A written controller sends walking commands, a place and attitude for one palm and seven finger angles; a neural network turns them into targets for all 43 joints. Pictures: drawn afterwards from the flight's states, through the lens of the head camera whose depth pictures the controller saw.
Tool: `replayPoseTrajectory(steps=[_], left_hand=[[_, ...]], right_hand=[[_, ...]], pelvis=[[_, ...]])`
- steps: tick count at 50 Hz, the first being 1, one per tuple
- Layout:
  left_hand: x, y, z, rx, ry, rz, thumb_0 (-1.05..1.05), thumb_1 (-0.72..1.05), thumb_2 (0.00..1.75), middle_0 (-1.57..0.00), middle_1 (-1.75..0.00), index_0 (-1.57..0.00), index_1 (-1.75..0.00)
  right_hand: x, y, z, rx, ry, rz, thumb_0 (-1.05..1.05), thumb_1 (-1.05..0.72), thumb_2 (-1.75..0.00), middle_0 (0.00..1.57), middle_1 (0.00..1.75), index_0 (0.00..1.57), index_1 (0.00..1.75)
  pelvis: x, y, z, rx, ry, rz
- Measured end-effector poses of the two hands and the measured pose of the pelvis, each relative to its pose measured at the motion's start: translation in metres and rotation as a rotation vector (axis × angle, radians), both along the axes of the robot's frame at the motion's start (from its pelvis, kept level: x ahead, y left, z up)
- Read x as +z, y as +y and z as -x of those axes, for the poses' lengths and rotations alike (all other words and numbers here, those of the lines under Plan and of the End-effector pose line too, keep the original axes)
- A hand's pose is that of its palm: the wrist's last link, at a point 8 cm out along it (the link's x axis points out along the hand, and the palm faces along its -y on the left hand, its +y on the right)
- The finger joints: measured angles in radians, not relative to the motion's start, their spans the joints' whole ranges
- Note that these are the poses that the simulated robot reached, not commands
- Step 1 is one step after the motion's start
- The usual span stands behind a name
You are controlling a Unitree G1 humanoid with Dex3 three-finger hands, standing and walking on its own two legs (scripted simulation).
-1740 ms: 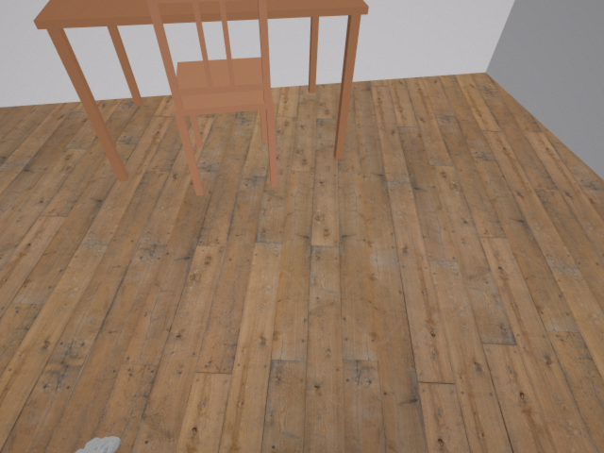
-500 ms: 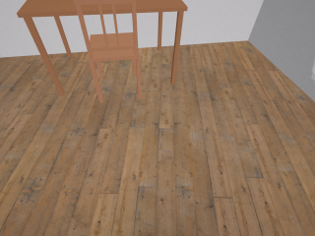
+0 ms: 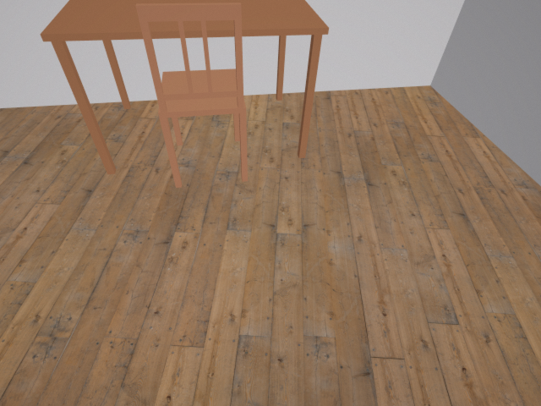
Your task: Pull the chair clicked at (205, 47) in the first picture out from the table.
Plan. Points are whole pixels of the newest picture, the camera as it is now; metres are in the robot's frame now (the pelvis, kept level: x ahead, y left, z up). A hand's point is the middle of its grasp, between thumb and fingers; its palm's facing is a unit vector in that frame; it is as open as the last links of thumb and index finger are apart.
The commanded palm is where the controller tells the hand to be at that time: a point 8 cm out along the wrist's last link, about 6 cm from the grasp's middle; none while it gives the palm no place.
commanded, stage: walk to a spot facing it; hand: left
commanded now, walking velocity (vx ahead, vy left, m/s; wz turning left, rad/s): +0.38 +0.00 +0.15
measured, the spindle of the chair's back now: (186, 59) +1.36 +0.42 -0.08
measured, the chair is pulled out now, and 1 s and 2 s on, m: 0.00 0.00 0.00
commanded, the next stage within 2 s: turn to face it in 1.30 s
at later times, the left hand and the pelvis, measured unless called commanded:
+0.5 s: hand (167, 350) +0.26 +0.21 -0.18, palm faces -0.03 -0.99 -0.16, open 7.3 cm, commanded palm none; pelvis +0.17 +0.03 +0.00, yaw +1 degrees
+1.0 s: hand (171, 306) +0.36 +0.23 -0.20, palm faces +0.16 -0.97 -0.15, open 7.3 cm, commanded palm none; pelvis +0.41 +0.06 -0.01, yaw +6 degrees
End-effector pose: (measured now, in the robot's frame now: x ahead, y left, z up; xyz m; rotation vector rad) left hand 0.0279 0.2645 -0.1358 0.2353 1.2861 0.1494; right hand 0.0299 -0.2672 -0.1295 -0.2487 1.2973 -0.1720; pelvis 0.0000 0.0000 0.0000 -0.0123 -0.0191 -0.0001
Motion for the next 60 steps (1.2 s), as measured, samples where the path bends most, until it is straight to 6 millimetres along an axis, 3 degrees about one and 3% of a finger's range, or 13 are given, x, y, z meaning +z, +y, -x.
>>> replayPoseTrajectory(steps=[7, 11, 15, 20, 27, 30, 33, 37, 41, 49, 53, 56, 60], left_hand=[[-0.027, -0.007, 0.038, 0.102, 0.144, 0.106, 0.00, 0.90, 0.90, -0.20, -0.30, -0.20, -0.30], [-0.026, -0.005, 0.028, 0.078, 0.238, 0.131, 0.01, 0.91, 0.90, -0.20, -0.30, -0.20, -0.30], [-0.019, -0.002, -0.026, 0.065, 0.179, 0.144, 0.01, 0.91, 0.90, -0.20, -0.30, -0.20, -0.30], [-0.015, 0.003, -0.119, 0.044, 0.049, 0.126, 0.01, 0.93, 0.90, -0.20, -0.30, -0.20, -0.30], [-0.014, -0.010, -0.271, -0.047, -0.117, 0.099, 0.01, 0.93, 0.90, -0.20, -0.30, -0.19, -0.30], [-0.019, -0.021, -0.327, -0.059, -0.214, 0.086, 0.01, 0.92, 0.90, -0.20, -0.30, -0.19, -0.30], [-0.018, -0.027, -0.349, -0.027, -0.250, 0.085, 0.00, 0.92, 0.90, -0.20, -0.30, -0.19, -0.30], [-0.016, -0.030, -0.343, 0.028, -0.167, 0.088, 0.00, 0.91, 0.90, -0.20, -0.30, -0.20, -0.30], [-0.012, -0.011, -0.334, 0.093, -0.083, 0.056, -0.02, 0.95, 0.90, -0.20, -0.30, -0.20, -0.30], [-0.030, 0.015, -0.318, 0.207, 0.104, 0.108, -0.01, 0.93, 0.90, -0.20, -0.30, -0.20, -0.30], [-0.035, 0.029, -0.332, 0.223, 0.194, 0.130, 0.00, 0.92, 0.90, -0.20, -0.30, -0.19, -0.30], [-0.026, 0.039, -0.367, 0.207, 0.184, 0.133, 0.00, 0.91, 0.90, -0.20, -0.30, -0.19, -0.30], [-0.016, 0.049, -0.430, 0.176, 0.119, 0.131, 0.01, 0.91, 0.90, -0.20, -0.30, -0.19, -0.30]], right_hand=[[-0.008, 0.046, -0.003, -0.019, 0.066, -0.027, 0.01, -0.91, -0.90, 0.20, 0.30, 0.20, 0.30], [-0.004, 0.073, 0.003, -0.091, 0.073, -0.043, 0.00, -0.91, -0.90, 0.20, 0.30, 0.20, 0.30], [0.006, 0.099, 0.018, -0.139, 0.170, -0.072, 0.00, -0.91, -0.90, 0.20, 0.30, 0.20, 0.30], [0.012, 0.121, 0.027, -0.189, 0.306, -0.111, 0.00, -0.91, -0.90, 0.20, 0.30, 0.20, 0.30], [0.003, 0.122, -0.004, -0.255, 0.414, -0.145, 0.00, -0.90, -0.90, 0.20, 0.30, 0.21, 0.30], [-0.012, 0.107, -0.036, -0.251, 0.443, -0.152, 0.00, -0.90, -0.90, 0.20, 0.30, 0.21, 0.30], [-0.023, 0.085, -0.095, -0.216, 0.386, -0.136, 0.01, -0.91, -0.90, 0.20, 0.30, 0.21, 0.30], [-0.023, 0.058, -0.208, -0.130, 0.192, -0.093, 0.01, -0.91, -0.90, 0.20, 0.30, 0.20, 0.30], [-0.010, 0.049, -0.322, -0.045, -0.004, -0.065, 0.00, -0.91, -0.90, 0.19, 0.29, 0.20, 0.30], [0.009, 0.087, -0.494, 0.134, -0.197, -0.042, 0.00, -0.91, -0.90, 0.19, 0.29, 0.20, 0.30], [0.009, 0.112, -0.535, 0.152, -0.236, -0.036, 0.00, -0.91, -0.90, 0.19, 0.29, 0.20, 0.30], [0.011, 0.126, -0.535, 0.116, -0.188, -0.045, 0.00, -0.91, -0.90, 0.19, 0.29, 0.20, 0.30], [0.014, 0.121, -0.525, 0.033, -0.105, -0.014, -0.01, -0.95, -0.90, 0.20, 0.30, 0.21, 0.30]], pelvis=[[-0.010, 0.026, -0.036, 0.030, 0.004, 0.012], [-0.006, 0.037, -0.061, 0.004, 0.006, 0.009], [0.003, 0.042, -0.087, 0.015, 0.008, 0.016], [0.005, 0.041, -0.125, 0.021, 0.012, 0.015], [-0.010, 0.027, -0.194, 0.015, 0.010, 0.007], [-0.025, 0.015, -0.232, 0.030, 0.003, -0.003], [-0.026, 0.010, -0.258, 0.046, -0.009, 0.009], [-0.014, 0.010, -0.292, 0.063, -0.005, 0.022], [-0.005, 0.015, -0.326, 0.078, 0.010, 0.029], [-0.011, 0.050, -0.404, 0.102, 0.007, 0.048], [-0.014, 0.070, -0.439, 0.091, -0.002, 0.026], [-0.004, 0.079, -0.463, 0.082, -0.004, 0.019], [0.006, 0.087, -0.496, 0.068, 0.001, 0.012]])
